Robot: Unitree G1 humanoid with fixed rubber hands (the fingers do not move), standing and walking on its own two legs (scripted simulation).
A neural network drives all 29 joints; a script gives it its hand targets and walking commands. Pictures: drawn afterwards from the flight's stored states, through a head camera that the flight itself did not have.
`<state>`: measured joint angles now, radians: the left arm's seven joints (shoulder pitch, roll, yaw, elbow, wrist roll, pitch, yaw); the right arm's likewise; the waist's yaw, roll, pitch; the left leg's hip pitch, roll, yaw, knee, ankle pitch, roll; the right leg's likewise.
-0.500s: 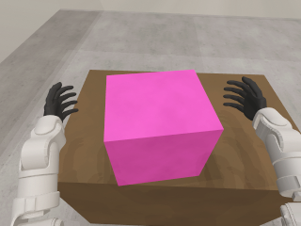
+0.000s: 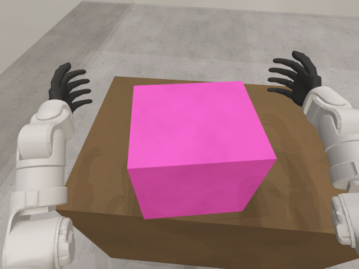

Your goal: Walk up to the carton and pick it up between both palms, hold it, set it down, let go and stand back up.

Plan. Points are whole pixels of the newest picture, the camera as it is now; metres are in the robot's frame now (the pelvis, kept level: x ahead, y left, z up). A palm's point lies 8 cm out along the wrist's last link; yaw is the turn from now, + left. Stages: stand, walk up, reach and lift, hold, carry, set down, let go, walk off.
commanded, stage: reach and lift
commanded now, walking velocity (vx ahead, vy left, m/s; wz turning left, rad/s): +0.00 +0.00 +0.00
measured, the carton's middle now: (191, 152) +0.39 +0.00 +0.02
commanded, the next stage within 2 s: none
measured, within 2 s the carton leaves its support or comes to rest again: neither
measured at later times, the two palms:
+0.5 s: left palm (78, 129) +0.37 +0.26 +0.11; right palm (284, 112) +0.44 -0.20 +0.12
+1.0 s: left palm (95, 138) +0.38 +0.24 +0.06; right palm (273, 125) +0.44 -0.20 +0.07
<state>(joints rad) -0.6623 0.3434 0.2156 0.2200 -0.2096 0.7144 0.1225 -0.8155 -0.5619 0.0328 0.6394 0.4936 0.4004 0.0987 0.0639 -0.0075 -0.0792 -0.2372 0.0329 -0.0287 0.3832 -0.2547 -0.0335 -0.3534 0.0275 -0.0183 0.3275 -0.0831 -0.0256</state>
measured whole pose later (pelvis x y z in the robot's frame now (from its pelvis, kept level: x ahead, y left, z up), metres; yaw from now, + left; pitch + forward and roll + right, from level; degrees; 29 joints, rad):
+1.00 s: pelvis +0.00 +0.00 -0.01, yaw +0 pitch +14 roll -1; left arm -0.63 0.20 0.11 0.84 -0.16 -0.05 0.09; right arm -0.77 -0.40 0.11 1.05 0.38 -0.14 0.06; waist 0.09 0.02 -0.15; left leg -0.43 0.04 -0.03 0.47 -0.28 -0.04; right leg -0.53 0.04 -0.01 0.39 -0.10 -0.02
